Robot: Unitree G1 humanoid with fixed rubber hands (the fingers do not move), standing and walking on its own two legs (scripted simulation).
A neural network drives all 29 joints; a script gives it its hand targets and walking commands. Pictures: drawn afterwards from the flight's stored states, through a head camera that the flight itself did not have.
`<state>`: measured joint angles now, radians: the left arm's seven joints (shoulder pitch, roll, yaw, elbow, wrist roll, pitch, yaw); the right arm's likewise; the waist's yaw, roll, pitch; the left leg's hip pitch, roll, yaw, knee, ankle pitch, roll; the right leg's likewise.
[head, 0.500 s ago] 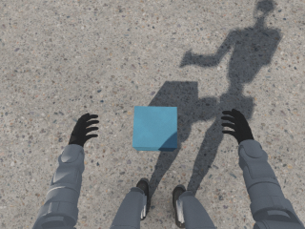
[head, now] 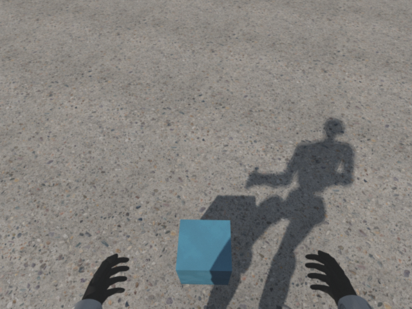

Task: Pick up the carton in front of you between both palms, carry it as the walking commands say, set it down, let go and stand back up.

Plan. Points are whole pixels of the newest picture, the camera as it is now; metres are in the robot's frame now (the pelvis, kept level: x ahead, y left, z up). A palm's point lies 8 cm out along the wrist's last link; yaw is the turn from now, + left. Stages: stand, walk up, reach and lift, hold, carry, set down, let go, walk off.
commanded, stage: let go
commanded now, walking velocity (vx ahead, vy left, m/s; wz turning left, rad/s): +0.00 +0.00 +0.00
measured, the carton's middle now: (204, 253) +0.41 +0.03 -0.65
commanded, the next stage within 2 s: stand in 0.32 s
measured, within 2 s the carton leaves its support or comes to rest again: neither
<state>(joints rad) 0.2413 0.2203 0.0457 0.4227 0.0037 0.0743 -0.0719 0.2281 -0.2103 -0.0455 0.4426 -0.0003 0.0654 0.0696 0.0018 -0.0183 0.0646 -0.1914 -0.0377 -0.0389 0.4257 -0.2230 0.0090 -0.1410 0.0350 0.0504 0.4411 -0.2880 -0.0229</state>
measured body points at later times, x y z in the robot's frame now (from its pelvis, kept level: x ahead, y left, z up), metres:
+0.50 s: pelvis +0.01 +0.01 -0.01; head +0.01 +0.02 +0.44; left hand +0.16 +0.29 -0.09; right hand +0.16 -0.27 -0.09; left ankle +0.00 +0.11 -0.74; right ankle -0.03 -0.11 -0.74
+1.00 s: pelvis +0.02 +0.02 +0.00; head +0.02 +0.02 +0.45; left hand +0.15 +0.31 -0.11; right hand +0.15 -0.28 -0.10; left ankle +0.00 +0.11 -0.74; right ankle -0.03 -0.11 -0.74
